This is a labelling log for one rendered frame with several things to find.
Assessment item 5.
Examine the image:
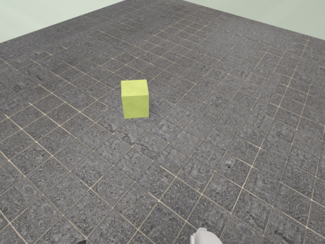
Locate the carton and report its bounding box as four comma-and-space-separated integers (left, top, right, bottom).
121, 79, 149, 119

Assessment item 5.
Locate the robot right thigh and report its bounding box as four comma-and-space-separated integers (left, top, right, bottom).
190, 231, 223, 244

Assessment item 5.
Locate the robot right shin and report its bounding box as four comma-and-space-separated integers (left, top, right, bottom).
197, 228, 207, 232

